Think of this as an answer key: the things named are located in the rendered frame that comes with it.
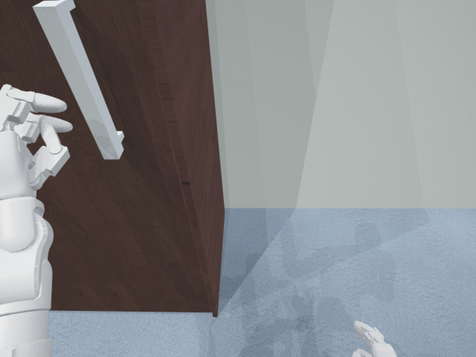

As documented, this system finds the robot left hand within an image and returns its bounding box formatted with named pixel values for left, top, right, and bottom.
left=0, top=84, right=73, bottom=200

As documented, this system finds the wardrobe door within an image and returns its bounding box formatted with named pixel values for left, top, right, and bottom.
left=0, top=0, right=211, bottom=312

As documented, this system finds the handle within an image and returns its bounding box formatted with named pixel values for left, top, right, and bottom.
left=33, top=0, right=124, bottom=159

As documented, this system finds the robot left forearm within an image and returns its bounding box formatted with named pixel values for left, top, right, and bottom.
left=0, top=196, right=54, bottom=357

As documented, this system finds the robot right hand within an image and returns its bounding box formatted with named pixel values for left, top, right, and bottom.
left=352, top=321, right=397, bottom=357

